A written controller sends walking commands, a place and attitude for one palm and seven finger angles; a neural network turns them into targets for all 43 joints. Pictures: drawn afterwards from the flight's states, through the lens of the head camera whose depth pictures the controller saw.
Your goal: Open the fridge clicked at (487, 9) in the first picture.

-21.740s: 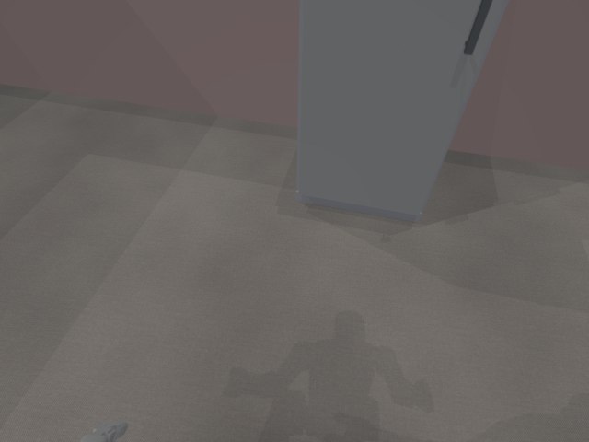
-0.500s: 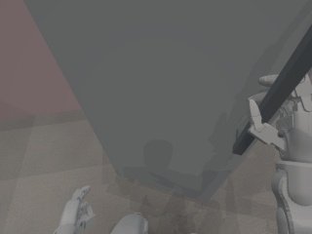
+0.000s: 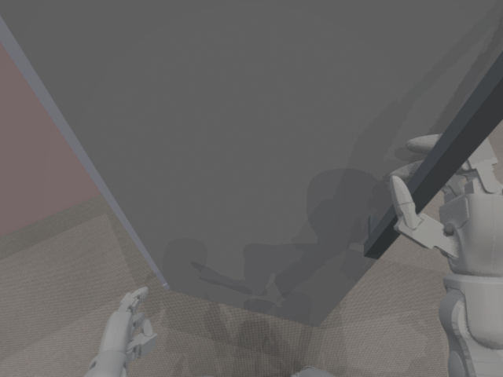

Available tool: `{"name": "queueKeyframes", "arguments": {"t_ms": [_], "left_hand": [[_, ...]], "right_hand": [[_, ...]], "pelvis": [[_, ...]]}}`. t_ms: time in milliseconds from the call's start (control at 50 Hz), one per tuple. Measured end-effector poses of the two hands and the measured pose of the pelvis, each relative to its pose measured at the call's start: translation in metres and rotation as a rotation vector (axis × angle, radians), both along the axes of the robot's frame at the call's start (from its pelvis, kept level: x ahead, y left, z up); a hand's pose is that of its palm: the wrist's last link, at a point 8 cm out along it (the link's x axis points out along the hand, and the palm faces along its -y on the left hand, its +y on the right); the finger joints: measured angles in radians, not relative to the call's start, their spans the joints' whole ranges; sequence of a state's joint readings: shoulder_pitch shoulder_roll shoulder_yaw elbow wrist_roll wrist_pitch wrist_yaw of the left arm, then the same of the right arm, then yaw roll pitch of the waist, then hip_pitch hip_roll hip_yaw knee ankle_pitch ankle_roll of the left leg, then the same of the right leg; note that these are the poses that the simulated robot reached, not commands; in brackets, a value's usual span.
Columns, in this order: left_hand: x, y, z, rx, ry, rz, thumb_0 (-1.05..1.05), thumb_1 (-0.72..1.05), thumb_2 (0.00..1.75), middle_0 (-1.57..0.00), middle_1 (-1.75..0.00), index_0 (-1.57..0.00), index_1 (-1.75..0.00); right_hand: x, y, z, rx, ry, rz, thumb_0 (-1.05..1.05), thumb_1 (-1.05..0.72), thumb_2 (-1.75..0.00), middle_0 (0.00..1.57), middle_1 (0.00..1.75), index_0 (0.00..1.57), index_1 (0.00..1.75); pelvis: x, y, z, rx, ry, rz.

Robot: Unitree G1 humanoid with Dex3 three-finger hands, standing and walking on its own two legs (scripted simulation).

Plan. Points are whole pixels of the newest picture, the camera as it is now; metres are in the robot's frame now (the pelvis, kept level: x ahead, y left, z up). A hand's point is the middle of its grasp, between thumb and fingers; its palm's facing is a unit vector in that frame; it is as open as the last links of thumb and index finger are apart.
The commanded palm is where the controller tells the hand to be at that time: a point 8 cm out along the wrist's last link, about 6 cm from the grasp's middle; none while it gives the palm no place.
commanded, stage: walk backward, drawing the door open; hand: right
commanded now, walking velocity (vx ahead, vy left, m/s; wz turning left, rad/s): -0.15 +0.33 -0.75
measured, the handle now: (423, 166) +0.32 -0.15 +0.22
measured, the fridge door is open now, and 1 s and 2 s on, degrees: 45 80 74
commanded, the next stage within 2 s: stop walking and hold the door back in 0.78 s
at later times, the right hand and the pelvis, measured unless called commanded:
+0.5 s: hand (358, 324) +0.16 -0.06 +0.20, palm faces +0.57 +0.78 -0.25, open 6.7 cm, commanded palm +0.11 -0.09 +0.19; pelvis -0.04 +0.20 +0.00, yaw -19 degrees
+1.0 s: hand out of the picture +0.06 +0.03 +0.20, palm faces +0.81 +0.52 -0.27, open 6.6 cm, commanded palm +0.02 -0.02 +0.18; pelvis -0.05 +0.38 +0.00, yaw -37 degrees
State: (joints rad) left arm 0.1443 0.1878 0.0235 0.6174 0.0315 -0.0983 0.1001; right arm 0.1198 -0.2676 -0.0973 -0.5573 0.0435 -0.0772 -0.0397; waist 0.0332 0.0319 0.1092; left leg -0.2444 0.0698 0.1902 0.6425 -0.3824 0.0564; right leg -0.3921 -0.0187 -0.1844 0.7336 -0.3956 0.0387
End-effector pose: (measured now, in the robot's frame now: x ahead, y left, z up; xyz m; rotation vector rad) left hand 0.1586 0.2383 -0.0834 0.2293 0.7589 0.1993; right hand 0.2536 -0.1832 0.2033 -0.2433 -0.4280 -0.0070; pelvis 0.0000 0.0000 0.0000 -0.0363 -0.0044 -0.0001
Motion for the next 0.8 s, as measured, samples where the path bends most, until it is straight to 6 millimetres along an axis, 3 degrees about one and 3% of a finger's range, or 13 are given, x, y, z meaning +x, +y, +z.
{"name": "queueKeyframes", "arguments": {"t_ms": [60,180,260,320,380,460,540,640,800], "left_hand": [[0.006,0.011,-0.004,0.004,-0.04,-0.034,0.01,0.9,0.89,-0.2,-0.3,-0.2,-0.3],[-0.003,0.027,0.001,-0.066,0.01,-0.165,0.01,0.9,0.89,-0.2,-0.3,-0.2,-0.3],[-0.005,0.047,-0.006,-0.124,0.019,-0.226,0.01,0.9,0.89,-0.21,-0.3,-0.2,-0.3],[0.001,0.069,-0.019,-0.16,0.005,-0.27,0.01,0.9,0.89,-0.21,-0.3,-0.2,-0.3],[0.006,0.097,-0.025,-0.141,0.021,-0.289,0.01,0.9,0.89,-0.21,-0.3,-0.2,-0.3],[0.01,0.134,-0.015,-0.079,0.041,-0.294,0.02,0.9,0.89,-0.21,-0.3,-0.2,-0.3],[0.016,0.158,0.001,0.003,0.038,-0.338,0.02,0.9,0.89,-0.2,-0.3,-0.2,-0.3],[0.026,0.169,0.009,0.058,-0.027,-0.401,0.02,0.9,0.89,-0.2,-0.3,-0.2,-0.3],[0.018,0.166,0.019,-0.045,0.031,-0.577,0.01,0.9,0.89,-0.2,-0.3,-0.2,-0.3]], "right_hand": [[-0.013,0.005,-0.003,-0.005,-0.052,-0.026,-0.1,-0.58,-0.77,0.47,1.4,0.23,1.31],[-0.043,0.02,0.001,-0.023,0.008,-0.171,-0.08,-0.59,-0.78,0.48,1.4,0.22,1.32],[-0.066,0.035,0.002,-0.024,0.029,-0.298,-0.07,-0.6,-0.8,0.47,1.4,0.22,1.32],[-0.084,0.048,0.0,-0.046,0.004,-0.417,-0.09,-0.6,-0.82,0.47,1.4,0.21,1.31],[-0.102,0.061,0.001,-0.042,0.009,-0.507,-0.08,-0.62,-0.83,0.46,1.4,0.21,1.32],[-0.128,0.079,0.002,-0.023,0.036,-0.561,-0.06,-0.63,-0.83,0.46,1.4,0.21,1.35],[-0.153,0.095,0.002,-0.001,0.023,-0.575,-0.05,-0.63,-0.83,0.46,1.4,0.23,1.37],[-0.181,0.115,-0.004,0.013,-0.067,-0.556,-0.07,-0.6,-0.82,0.46,1.4,0.25,1.39],[-0.222,0.154,0.002,0.011,0.001,-0.678,-0.05,-0.59,-0.8,0.46,1.4,0.27,1.4]], "pelvis": [[-0.013,0.015,-0.011,0.012,-0.017,-0.024],[-0.036,0.068,0.006,0.071,-0.052,-0.117],[-0.039,0.109,0.004,0.086,-0.051,-0.154],[-0.036,0.147,-0.01,0.053,-0.042,-0.184],[-0.042,0.17,-0.01,0.036,-0.058,-0.225],[-0.044,0.192,0.0,0.0,-0.065,-0.291],[-0.046,0.212,0.004,-0.002,-0.045,-0.368],[-0.057,0.234,-0.01,0.024,-0.029,-0.427],[-0.064,0.295,0.014,0.098,-0.065,-0.526]]}}
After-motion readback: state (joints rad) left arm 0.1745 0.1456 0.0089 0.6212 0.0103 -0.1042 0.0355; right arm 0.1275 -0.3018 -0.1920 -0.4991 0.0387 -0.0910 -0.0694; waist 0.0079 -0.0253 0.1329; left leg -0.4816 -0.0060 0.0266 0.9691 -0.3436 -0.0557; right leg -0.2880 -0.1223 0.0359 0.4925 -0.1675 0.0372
